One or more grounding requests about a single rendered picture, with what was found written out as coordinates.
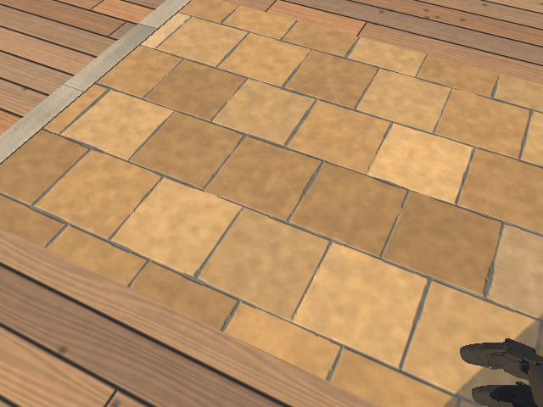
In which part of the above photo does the robot right hand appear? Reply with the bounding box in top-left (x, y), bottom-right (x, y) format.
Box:
top-left (460, 338), bottom-right (543, 407)

